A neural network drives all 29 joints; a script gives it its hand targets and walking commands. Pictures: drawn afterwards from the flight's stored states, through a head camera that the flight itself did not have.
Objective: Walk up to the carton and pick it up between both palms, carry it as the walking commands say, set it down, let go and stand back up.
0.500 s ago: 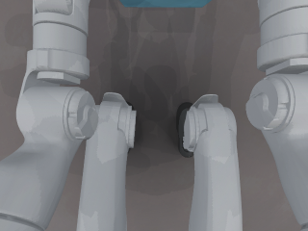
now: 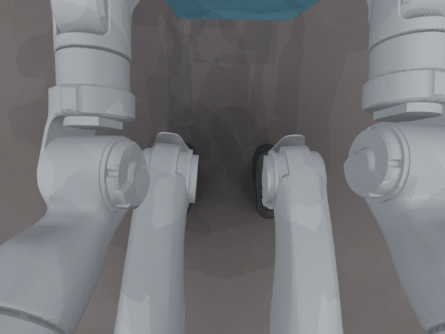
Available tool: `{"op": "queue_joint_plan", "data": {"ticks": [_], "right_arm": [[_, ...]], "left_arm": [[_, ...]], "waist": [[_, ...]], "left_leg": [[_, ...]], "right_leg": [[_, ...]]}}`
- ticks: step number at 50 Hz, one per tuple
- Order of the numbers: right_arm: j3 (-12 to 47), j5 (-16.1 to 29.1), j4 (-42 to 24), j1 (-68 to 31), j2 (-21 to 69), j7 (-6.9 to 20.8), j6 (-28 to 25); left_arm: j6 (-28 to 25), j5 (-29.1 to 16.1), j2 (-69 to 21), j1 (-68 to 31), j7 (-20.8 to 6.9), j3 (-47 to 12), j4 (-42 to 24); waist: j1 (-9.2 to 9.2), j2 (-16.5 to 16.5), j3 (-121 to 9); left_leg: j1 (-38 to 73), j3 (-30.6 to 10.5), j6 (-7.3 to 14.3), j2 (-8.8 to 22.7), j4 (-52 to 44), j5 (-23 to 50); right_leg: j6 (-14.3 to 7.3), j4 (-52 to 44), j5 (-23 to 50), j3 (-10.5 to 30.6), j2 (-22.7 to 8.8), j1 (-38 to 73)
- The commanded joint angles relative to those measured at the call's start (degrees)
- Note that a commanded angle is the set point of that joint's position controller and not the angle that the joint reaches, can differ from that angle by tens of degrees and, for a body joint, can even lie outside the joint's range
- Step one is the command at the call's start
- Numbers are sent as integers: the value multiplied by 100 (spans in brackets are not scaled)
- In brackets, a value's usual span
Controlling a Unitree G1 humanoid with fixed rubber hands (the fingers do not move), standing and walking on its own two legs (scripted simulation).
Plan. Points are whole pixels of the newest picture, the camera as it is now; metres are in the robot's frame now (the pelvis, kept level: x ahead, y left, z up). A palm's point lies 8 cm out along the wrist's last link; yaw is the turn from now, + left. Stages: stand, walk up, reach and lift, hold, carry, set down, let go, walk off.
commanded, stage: reach and lift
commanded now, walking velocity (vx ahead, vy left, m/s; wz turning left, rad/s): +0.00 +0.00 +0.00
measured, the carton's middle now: out of the picture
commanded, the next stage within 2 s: none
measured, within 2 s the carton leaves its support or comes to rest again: neither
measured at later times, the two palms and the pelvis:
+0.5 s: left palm out of the picture +0.55 +0.14 -0.02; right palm out of the picture +0.57 -0.15 -0.02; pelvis +0.00 +0.00 +0.05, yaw +0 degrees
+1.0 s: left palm out of the picture +0.52 +0.13 +0.06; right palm out of the picture +0.53 -0.16 +0.06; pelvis +0.01 +0.00 +0.11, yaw +0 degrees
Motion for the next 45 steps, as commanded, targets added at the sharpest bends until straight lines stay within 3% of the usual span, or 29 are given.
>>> {"op": "queue_joint_plan", "data": {"ticks": [1,4,5,6,7,9,13,14,15,17,18,19,20,21,22,26,27,31,32,35,36,37,38,39,40,41,42,43,45], "right_arm": [[2421,612,-1003,-3677,7008,1717,60],[2235,456,-746,-3522,7106,1815,86],[2021,314,-284,-3206,7173,1831,142],[2098,358,-494,-3121,7349,1904,153],[1734,50,198,-2867,7319,1917,186],[1981,112,-379,-2956,7293,1973,119],[2217,241,-965,-2986,7401,1943,16],[2141,254,-901,-3014,7338,1944,20],[2372,413,-1040,-3024,7516,1940,46],[2569,447,-1237,-2649,7699,1846,82],[2786,702,-1672,-3179,7403,1806,50],[3004,623,-1841,-3122,7496,1798,80],[2455,310,-620,-2824,7236,1836,145],[2350,161,-424,-2637,7329,1861,151],[2585,292,-573,-2609,7553,1880,196],[2512,274,-1029,-2439,7471,1903,97],[2725,471,-1134,-2432,7723,1903,166],[2896,547,-1601,-2648,7393,1828,81],[2830,500,-1323,-2649,7288,1822,112],[2812,602,-1299,-2526,7526,1854,81],[2762,440,-1448,-2415,7277,1857,87],[2641,382,-774,-2121,7387,1862,129],[2683,399,-1125,-2034,7450,1873,96],[2533,231,-817,-1853,7396,1875,82],[2876,568,-1479,-2264,7489,1900,49],[2961,594,-1528,-2054,7490,1883,101],[2647,337,-1028,-1971,7379,1872,104],[2637,252,-921,-1788,7714,1907,133],[2722,352,-1033,-1818,7783,1963,55]], "left_arm": [[16,-683,-6067,-4495,-2028,-3082,-865],[82,-538,-6352,-4363,-2037,-3009,-674],[114,-324,-6266,-4017,-2078,-2660,-105],[72,-350,-6275,-4154,-2094,-2771,-586],[98,-108,-6293,-3719,-2147,-2318,212],[88,-238,-6630,-3864,-2162,-2695,-354],[20,-221,-6460,-3563,-2105,-2684,-538],[35,-281,-6520,-3810,-2106,-2869,-729],[-8,-343,-6439,-3833,-2086,-2926,-1044],[-42,-600,-6519,-3961,-2062,-3246,-1623],[-37,-702,-6329,-3972,-2034,-3219,-1626],[65,-709,-6578,-3786,-2020,-3365,-1490],[159,-383,-6264,-3597,-2037,-3021,-389],[178,-243,-6513,-3253,-2097,-2910,45],[137,-280,-6328,-3261,-2139,-2989,-362],[82,-354,-6751,-3352,-2144,-3166,-928],[79,-364,-6416,-3431,-2110,-3254,-1186],[102,-698,-6589,-3724,-2042,-3827,-1521],[147,-524,-6373,-3476,-2000,-3527,-1194],[133,-494,-6456,-3263,-2024,-3617,-1088],[160,-509,-6742,-3179,-2025,-3662,-1149],[162,-458,-6538,-3237,-2039,-3541,-866],[136,-589,-6706,-3095,-2043,-3759,-1188],[150,-395,-6570,-2858,-2081,-3470,-597],[84,-543,-6699,-3059,-2031,-3638,-1207],[118,-675,-6622,-3043,-2029,-3779,-1386],[146,-419,-6410,-2798,-2054,-3426,-740],[108,-202,-6527,-2540,-2068,-3215,-711],[66,-254,-6772,-2621,-2149,-3414,-719]], "waist": [[-81,121,-13556],[-209,107,-13246],[-66,-1,-12357],[24,70,-12813],[-95,-41,-11619],[-187,85,-12864],[107,-43,-13186],[-193,23,-13513],[94,28,-13718],[-140,-136,-14695],[98,74,-14875],[-47,-306,-15222],[-79,-116,-13107],[-105,-79,-12561],[180,-303,-12688],[-40,59,-13758],[154,-58,-14071],[-343,99,-14669],[-14,22,-13870],[49,184,-13590],[-214,186,-13904],[-126,237,-13016],[-278,212,-13577],[-345,32,-12927],[-66,172,-13793],[-74,65,-14045],[-147,-38,-13107],[139,-147,-12891],[60,-20,-12958]], "left_leg": [[3877,570,37,-434,-1227,1308],[4055,492,36,-398,-1299,974],[3338,591,86,-413,-1445,540],[3860,580,80,-425,-1560,665],[3054,525,133,-418,-1618,112],[3895,469,34,-395,-1588,778],[4131,477,82,-488,-1694,1541],[4383,374,60,-454,-1740,1432],[4314,466,47,-490,-1687,1604],[4606,474,0,-551,-1660,2087],[4662,581,21,-563,-1577,1996],[4931,422,22,-551,-1696,2074],[4189,420,65,-439,-1968,899],[3954,469,72,-425,-2043,710],[3890,506,146,-418,-2160,638],[4582,431,26,-536,-2151,1566],[4844,454,44,-503,-2059,1644],[5544,277,-29,-480,-2277,1702],[5185,295,-1,-416,-2356,1404],[5397,376,38,-444,-2517,1320],[5608,272,-2,-444,-2555,1506],[5069,324,15,-376,-2612,1079],[5723,230,-17,-413,-2774,1426],[5256,223,-6,-357,-2771,1244],[5770,249,-1,-422,-2798,1487],[6131,243,14,-395,-2858,1792],[5420,193,24,-386,-2813,1384],[5343,300,102,-404,-2993,961],[5318,340,77,-385,-2994,1081]], "right_leg": [[-85,-1236,1485,-696,598,3986],[-127,-1416,959,-746,594,3517],[-128,-1529,728,-675,568,3608],[-107,-1657,755,-665,549,3814],[-127,-1748,266,-632,489,3285],[-155,-1695,794,-773,530,3595],[-103,-1787,1526,-612,611,4046],[-93,-1744,1503,-715,631,4034],[-93,-1743,1705,-615,638,4258],[-68,-1799,2445,-548,670,5194],[-46,-1727,2260,-455,654,5270],[-43,-1755,2397,-567,721,5574],[-72,-1997,1036,-535,638,4297],[-109,-2180,888,-498,557,4377],[-57,-2225,862,-460,546,4748],[-111,-2302,1700,-533,637,4916],[-25,-2219,1801,-521,683,5063],[-74,-2325,1810,-573,665,5269],[-120,-2365,1467,-447,657,5124],[-95,-2567,1329,-424,631,5210],[-119,-2649,1535,-466,644,5276],[-147,-2686,1110,-436,633,4912],[-149,-2778,1458,-493,658,5257],[-121,-2879,1348,-476,600,5028],[-106,-2883,1567,-432,612,5606],[-98,-2869,1793,-445,644,5783],[-90,-2813,1428,-471,654,5274],[-61,-3056,1007,-357,590,5450],[-59,-3072,1236,-428,594,5650]]}}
